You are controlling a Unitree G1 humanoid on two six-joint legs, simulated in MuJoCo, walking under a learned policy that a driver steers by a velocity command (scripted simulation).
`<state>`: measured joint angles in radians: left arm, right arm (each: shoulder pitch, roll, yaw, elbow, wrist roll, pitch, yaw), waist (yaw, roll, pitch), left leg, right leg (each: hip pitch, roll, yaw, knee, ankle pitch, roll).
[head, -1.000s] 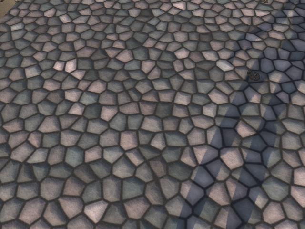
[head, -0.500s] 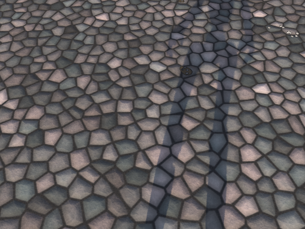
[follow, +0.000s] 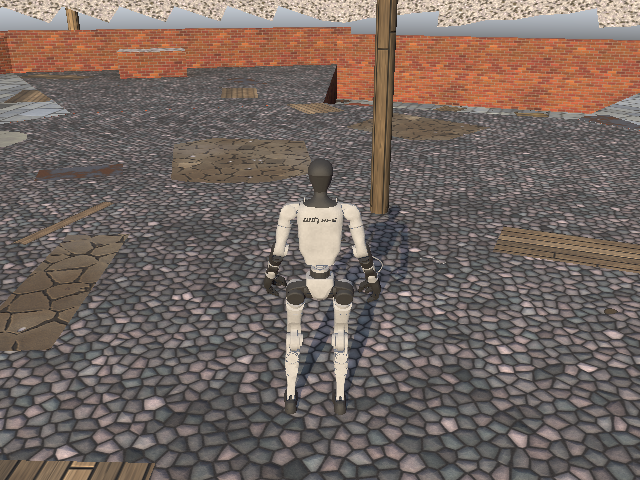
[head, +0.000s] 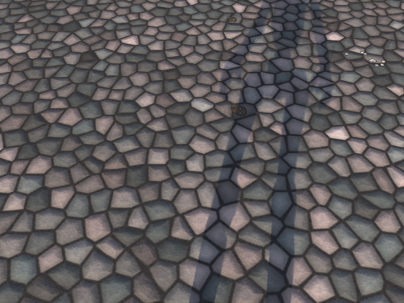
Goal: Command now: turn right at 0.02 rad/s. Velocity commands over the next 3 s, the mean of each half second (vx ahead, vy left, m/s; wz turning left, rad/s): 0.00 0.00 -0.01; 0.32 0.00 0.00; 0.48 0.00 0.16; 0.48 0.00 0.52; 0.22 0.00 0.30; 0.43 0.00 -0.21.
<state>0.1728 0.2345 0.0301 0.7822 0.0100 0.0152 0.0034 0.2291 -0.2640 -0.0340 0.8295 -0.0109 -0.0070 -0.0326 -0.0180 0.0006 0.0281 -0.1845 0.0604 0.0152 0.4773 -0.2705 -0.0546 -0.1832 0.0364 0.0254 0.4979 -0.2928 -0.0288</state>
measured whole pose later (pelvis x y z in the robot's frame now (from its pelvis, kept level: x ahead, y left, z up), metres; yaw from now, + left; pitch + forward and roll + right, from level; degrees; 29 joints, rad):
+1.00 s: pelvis +0.14 +0.06 +0.01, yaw +0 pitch +1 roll -1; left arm 0.08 0.27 0.06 0.92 -0.02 -0.08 -0.02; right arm 0.48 -0.18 -0.01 1.05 -0.01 -0.09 0.00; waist -0.07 -0.03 0.01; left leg 0.05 -0.03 0.04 0.19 -0.26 0.05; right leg -0.63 -0.09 -0.01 0.83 -0.07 -0.02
